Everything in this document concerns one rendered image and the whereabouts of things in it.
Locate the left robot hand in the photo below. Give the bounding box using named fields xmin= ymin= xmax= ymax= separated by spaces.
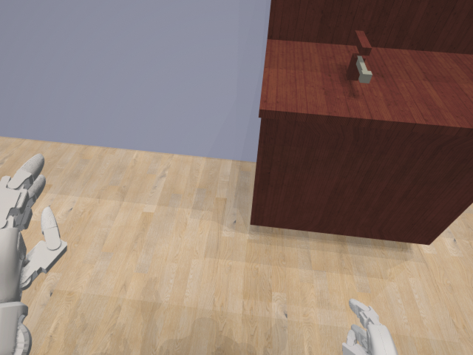
xmin=0 ymin=154 xmax=67 ymax=303

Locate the counter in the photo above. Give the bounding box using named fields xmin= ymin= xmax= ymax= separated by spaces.
xmin=251 ymin=0 xmax=473 ymax=245

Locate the right robot hand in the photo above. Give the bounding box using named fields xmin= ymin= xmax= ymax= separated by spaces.
xmin=342 ymin=299 xmax=398 ymax=355

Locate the robot left forearm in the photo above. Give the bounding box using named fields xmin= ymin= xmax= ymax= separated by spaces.
xmin=0 ymin=302 xmax=32 ymax=355

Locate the tap lever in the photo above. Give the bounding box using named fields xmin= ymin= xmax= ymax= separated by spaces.
xmin=356 ymin=55 xmax=372 ymax=84

